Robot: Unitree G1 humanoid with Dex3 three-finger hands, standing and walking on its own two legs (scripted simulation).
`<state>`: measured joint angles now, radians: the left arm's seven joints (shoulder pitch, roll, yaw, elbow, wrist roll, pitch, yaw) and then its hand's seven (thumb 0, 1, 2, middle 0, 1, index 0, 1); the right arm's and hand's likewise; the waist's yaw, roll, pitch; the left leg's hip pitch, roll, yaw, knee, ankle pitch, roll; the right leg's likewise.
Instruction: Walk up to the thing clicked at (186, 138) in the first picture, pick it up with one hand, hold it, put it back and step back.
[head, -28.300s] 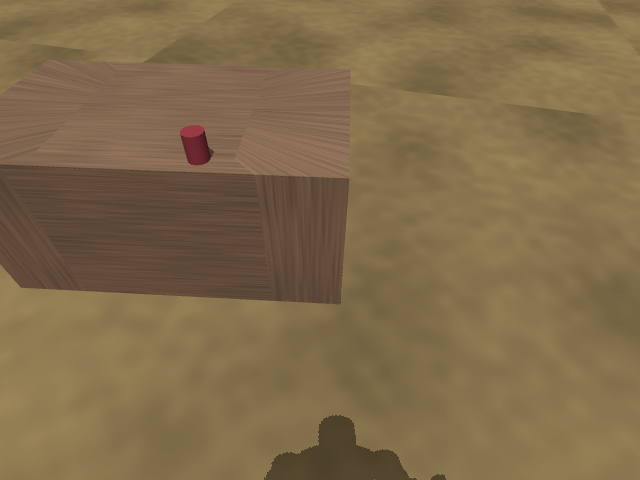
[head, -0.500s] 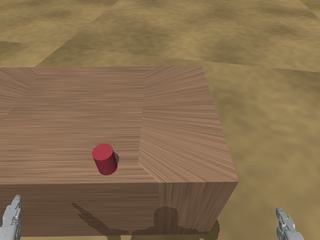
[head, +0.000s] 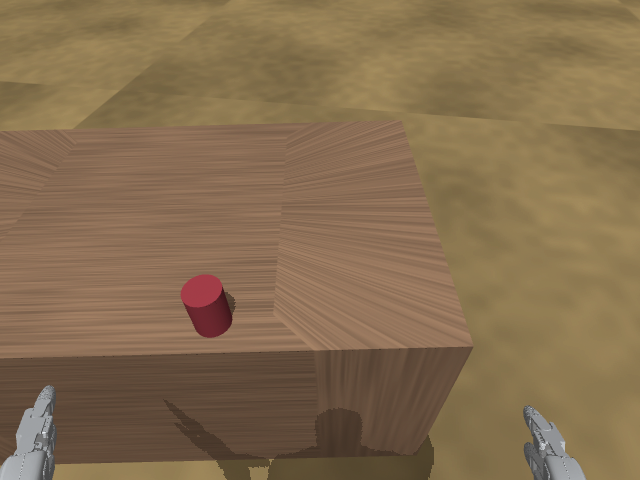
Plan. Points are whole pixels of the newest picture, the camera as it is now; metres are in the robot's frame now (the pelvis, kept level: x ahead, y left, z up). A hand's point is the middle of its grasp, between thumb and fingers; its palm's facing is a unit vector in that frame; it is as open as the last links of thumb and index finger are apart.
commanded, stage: home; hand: left
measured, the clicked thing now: (207, 306) +0.45 +0.21 -0.07
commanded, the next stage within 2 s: none
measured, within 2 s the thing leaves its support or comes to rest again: neither
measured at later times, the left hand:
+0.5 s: hand (178, 464) +0.20 +0.19 -0.04, palm faces +0.11 -0.97 -0.22, open 17.6 cm
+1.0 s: hand (178, 479) +0.19 +0.19 -0.05, palm faces +0.10 -0.97 -0.22, open 17.6 cm
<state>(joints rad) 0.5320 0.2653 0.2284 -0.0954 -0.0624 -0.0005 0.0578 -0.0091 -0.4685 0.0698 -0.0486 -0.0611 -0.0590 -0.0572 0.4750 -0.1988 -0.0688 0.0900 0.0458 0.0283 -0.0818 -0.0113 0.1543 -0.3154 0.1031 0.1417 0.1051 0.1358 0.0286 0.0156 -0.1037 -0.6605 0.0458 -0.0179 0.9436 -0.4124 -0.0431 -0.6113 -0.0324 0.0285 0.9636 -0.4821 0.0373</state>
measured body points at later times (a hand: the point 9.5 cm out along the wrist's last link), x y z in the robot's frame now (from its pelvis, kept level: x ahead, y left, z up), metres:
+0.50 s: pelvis +0.02 +0.01 -0.01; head +0.05 +0.01 +0.44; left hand +0.19 +0.24 -0.03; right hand +0.19 -0.22 -0.03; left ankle +0.04 +0.15 -0.68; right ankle +0.00 -0.14 -0.68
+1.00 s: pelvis +0.02 +0.01 -0.01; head +0.05 +0.01 +0.44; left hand +0.18 +0.24 -0.03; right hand +0.18 -0.22 -0.03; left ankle +0.04 +0.15 -0.68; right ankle +0.00 -0.14 -0.68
